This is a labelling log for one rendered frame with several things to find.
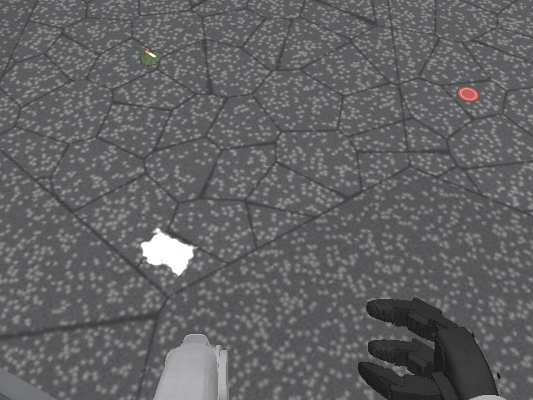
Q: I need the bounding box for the robot left thigh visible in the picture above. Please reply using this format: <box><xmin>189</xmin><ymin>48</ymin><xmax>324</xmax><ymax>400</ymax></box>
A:
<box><xmin>153</xmin><ymin>342</ymin><xmax>229</xmax><ymax>400</ymax></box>

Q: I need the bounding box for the robot left shin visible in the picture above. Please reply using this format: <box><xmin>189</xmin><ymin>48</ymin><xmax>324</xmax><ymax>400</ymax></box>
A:
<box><xmin>165</xmin><ymin>334</ymin><xmax>212</xmax><ymax>365</ymax></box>

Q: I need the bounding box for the robot right hand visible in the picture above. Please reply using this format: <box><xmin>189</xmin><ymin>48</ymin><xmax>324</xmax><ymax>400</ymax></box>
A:
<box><xmin>358</xmin><ymin>297</ymin><xmax>501</xmax><ymax>400</ymax></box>

